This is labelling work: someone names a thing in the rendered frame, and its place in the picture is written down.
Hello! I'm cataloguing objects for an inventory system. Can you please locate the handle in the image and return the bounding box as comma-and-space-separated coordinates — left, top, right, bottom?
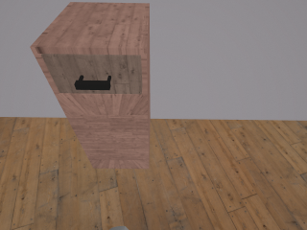
74, 75, 111, 90

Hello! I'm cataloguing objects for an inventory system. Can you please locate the drawer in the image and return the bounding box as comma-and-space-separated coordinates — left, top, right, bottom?
41, 54, 143, 95

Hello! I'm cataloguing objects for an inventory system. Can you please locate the cabinet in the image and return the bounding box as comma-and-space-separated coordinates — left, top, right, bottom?
30, 2, 151, 169

